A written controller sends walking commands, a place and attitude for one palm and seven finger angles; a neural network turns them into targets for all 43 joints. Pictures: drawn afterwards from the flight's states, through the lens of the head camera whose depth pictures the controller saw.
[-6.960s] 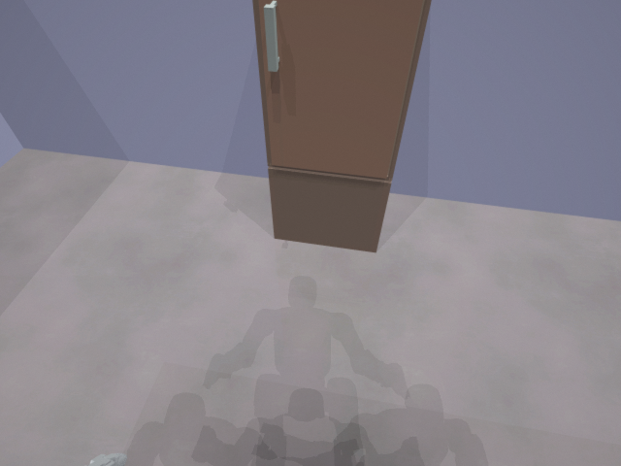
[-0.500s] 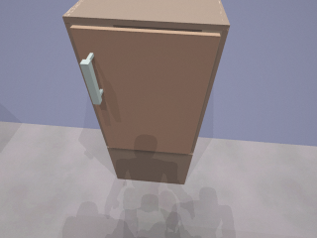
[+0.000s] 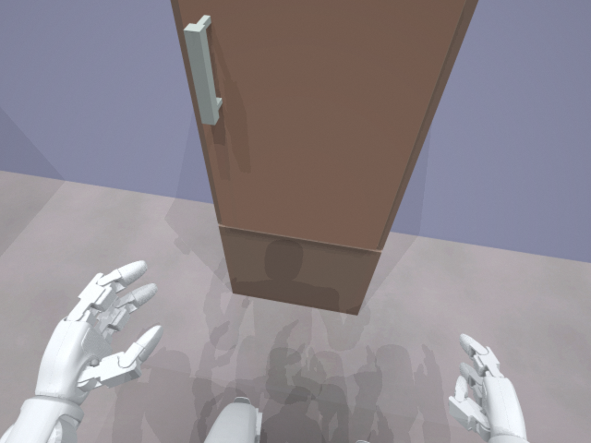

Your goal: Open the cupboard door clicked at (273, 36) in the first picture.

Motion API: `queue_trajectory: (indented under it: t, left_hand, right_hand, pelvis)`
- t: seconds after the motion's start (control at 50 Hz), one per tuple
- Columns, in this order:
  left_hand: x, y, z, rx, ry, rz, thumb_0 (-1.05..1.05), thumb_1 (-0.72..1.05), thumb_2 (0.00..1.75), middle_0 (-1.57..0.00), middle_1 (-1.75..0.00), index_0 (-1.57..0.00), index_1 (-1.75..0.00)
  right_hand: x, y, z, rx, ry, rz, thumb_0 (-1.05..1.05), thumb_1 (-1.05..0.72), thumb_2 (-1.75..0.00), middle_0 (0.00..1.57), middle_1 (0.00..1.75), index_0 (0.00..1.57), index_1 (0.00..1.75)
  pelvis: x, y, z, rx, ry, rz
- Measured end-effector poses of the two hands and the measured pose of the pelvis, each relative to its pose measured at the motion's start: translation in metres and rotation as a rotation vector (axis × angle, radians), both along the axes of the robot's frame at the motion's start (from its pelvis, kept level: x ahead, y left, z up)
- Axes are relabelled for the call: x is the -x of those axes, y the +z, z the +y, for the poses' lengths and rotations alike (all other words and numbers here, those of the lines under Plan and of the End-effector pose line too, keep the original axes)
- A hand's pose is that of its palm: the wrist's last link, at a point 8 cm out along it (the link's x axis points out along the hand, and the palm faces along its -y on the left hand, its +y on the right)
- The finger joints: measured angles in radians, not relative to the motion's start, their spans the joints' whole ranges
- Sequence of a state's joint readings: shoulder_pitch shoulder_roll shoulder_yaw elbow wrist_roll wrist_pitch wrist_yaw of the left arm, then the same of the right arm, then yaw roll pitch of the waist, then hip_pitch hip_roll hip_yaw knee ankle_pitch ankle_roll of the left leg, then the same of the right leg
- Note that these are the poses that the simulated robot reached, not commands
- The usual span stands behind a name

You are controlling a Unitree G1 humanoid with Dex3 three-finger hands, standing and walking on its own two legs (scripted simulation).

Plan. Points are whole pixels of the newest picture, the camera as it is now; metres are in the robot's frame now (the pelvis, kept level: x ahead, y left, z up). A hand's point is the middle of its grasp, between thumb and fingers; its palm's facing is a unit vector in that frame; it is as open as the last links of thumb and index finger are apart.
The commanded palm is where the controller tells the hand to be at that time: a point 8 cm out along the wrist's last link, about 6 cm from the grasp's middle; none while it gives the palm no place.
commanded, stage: raise the hand with hooked fingers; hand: left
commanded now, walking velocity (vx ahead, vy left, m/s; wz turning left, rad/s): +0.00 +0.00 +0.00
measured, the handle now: (207, 72) +0.62 +0.22 +0.18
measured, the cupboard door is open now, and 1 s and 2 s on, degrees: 0 0 0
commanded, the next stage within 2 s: move the hooked fingers beside the handle in 1.58 s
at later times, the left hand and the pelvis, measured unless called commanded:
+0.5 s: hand (100, 280) +0.26 +0.26 +0.11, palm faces -0.06 -1.00 -0.05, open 12.2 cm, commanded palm +0.24 +0.31 +0.13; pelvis +0.00 +0.03 +0.03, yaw -1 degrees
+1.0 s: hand (57, 218) +0.29 +0.29 +0.18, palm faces -0.02 -1.00 -0.05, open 13.9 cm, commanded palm +0.27 +0.34 +0.19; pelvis +0.01 +0.02 +0.06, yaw +0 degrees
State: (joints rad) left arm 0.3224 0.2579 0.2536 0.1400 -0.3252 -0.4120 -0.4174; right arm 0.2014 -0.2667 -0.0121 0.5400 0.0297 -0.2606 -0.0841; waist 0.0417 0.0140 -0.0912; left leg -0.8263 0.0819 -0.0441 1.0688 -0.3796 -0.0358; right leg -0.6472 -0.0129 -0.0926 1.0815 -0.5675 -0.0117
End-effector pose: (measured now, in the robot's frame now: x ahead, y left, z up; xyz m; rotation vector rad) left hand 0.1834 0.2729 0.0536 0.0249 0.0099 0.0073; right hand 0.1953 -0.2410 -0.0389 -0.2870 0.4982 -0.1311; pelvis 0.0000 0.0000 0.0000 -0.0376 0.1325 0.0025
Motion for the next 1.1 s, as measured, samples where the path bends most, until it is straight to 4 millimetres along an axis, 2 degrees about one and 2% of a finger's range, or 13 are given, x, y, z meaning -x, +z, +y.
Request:
queue_trajectory:
  t: [0.1, 0.18, 0.26, 0.32, 0.4, 0.5, 0.66, 0.76, 0.9, 1.1]
  left_hand:
    - [-0.026, 0.017, 0.004, -0.023, -0.077, -0.023, 0.01, 0.37, 0.67, -0.24, -0.64, -0.24, -0.64]
    - [-0.045, 0.028, 0.008, -0.021, -0.118, 0.025, 0.01, 0.28, 0.63, -0.24, -0.70, -0.25, -0.70]
    - [-0.051, 0.040, 0.018, -0.019, -0.094, 0.031, 0.01, 0.19, 0.59, -0.25, -0.76, -0.26, -0.76]
    - [-0.052, 0.048, 0.027, -0.027, -0.072, 0.020, 0.01, 0.12, 0.56, -0.26, -0.80, -0.26, -0.80]
    - [-0.052, 0.055, 0.034, -0.033, -0.064, 0.007, 0.01, 0.02, 0.52, -0.26, -0.86, -0.27, -0.86]
    - [-0.057, 0.063, 0.040, -0.029, -0.069, -0.001, 0.00, -0.09, 0.47, -0.27, -0.94, -0.28, -0.94]
    - [-0.066, 0.088, 0.052, -0.030, -0.050, -0.034, 0.00, -0.28, 0.39, -0.28, -1.06, -0.29, -1.06]
    - [-0.070, 0.100, 0.060, -0.022, -0.038, -0.028, 0.00, -0.39, 0.35, -0.29, -1.13, -0.30, -1.13]
    - [-0.077, 0.120, 0.065, -0.027, -0.035, -0.050, -0.01, -0.47, 0.31, -0.30, -1.18, -0.30, -1.18]
    - [-0.093, 0.142, 0.071, -0.024, -0.035, -0.058, -0.01, -0.50, 0.30, -0.30, -1.20, -0.31, -1.20]
  right_hand:
    - [0.027, -0.013, 0.016, -0.021, -0.003, 0.089, 0.01, -0.90, -0.90, 0.20, 0.30, 0.20, 0.30]
    - [0.051, -0.015, 0.024, -0.055, -0.043, 0.139, 0.01, -0.90, -0.90, 0.21, 0.30, 0.20, 0.30]
    - [0.067, -0.012, 0.026, -0.070, -0.080, 0.164, 0.01, -0.90, -0.90, 0.21, 0.30, 0.20, 0.31]
    - [0.072, -0.008, 0.025, -0.060, -0.087, 0.174, 0.01, -0.90, -0.90, 0.21, 0.30, 0.20, 0.31]
    - [0.069, -0.002, 0.022, -0.037, -0.080, 0.171, 0.02, -0.90, -0.90, 0.21, 0.30, 0.20, 0.30]
    - [0.054, 0.010, 0.023, -0.014, -0.065, 0.133, 0.02, -0.90, -0.90, 0.21, 0.30, 0.20, 0.30]
    - [0.025, 0.032, 0.035, -0.026, -0.022, 0.046, 0.01, -0.90, -0.90, 0.21, 0.30, 0.20, 0.30]
    - [0.014, 0.037, 0.040, -0.040, 0.003, 0.031, 0.01, -0.90, -0.90, 0.21, 0.30, 0.20, 0.30]
    - [0.014, 0.037, 0.039, -0.048, 0.014, 0.050, 0.01, -0.90, -0.90, 0.21, 0.30, 0.20, 0.30]
    - [0.029, 0.032, 0.019, -0.042, -0.023, 0.104, 0.01, -0.90, -0.90, 0.21, 0.30, 0.20, 0.30]
  pelvis:
    - [0.004, 0.005, 0.005, 0.019, 0.008, -0.008]
    - [0.003, 0.014, 0.011, 0.017, -0.005, -0.011]
    - [-0.001, 0.022, 0.017, 0.011, -0.019, -0.013]
    - [-0.002, 0.026, 0.022, 0.009, -0.021, -0.017]
    - [-0.004, 0.029, 0.027, 0.009, -0.018, -0.026]
    - [-0.005, 0.034, 0.031, 0.010, -0.010, -0.046]
    - [-0.009, 0.044, 0.030, 0.010, -0.004, -0.079]
    - [-0.010, 0.048, 0.028, 0.009, 0.000, -0.094]
    - [-0.012, 0.054, 0.023, 0.005, 0.005, -0.114]
    - [-0.013, 0.059, 0.014, -0.002, 0.004, -0.125]
